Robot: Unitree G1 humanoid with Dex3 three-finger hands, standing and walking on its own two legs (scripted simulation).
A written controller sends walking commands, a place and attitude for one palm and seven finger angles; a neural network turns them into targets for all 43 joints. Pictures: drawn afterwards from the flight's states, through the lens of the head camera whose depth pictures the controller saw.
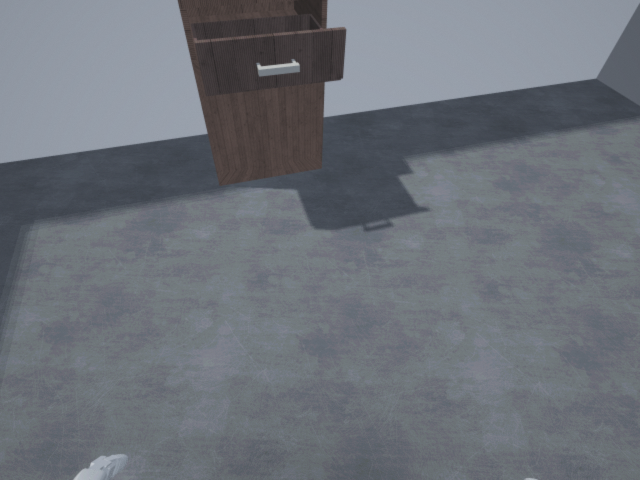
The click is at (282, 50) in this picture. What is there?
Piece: drawer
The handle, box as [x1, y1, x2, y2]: [256, 59, 299, 76]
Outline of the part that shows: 299,65 297,62 295,62 294,59 291,59 290,63 278,65 261,66 259,63 256,63 259,76 299,71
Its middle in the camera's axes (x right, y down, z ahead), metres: -0.14 -0.54 +1.21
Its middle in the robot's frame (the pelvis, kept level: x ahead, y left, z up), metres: +1.26 +0.19 -0.08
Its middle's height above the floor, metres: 0.69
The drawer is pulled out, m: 0.28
